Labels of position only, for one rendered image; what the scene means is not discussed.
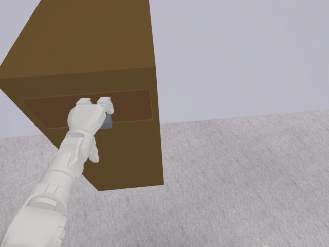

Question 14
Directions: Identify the cabinet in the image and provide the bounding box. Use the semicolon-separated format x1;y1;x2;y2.
0;0;164;191

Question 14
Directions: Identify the left robot upper arm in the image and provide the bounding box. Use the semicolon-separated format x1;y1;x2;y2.
3;206;67;247

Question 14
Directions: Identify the drawer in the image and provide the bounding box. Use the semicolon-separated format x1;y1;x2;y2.
21;88;152;128

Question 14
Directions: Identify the handle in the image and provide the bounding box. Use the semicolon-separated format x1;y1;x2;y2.
99;113;113;129

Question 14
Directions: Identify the left robot hand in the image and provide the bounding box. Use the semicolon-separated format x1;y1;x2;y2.
67;97;114;163

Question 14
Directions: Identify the robot left forearm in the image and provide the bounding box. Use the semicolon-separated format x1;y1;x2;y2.
0;129;94;247

